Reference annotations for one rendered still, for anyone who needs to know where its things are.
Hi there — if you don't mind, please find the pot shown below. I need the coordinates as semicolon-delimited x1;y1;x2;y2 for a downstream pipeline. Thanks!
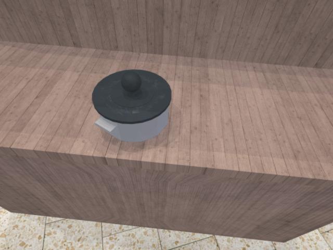
95;107;169;142

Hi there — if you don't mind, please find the knob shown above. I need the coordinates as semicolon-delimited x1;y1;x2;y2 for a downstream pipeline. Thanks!
121;71;142;92

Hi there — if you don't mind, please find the lid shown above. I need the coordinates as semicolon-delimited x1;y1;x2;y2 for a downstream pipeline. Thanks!
92;69;172;124

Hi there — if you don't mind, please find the table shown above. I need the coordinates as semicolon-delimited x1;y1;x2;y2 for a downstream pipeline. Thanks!
0;0;333;243

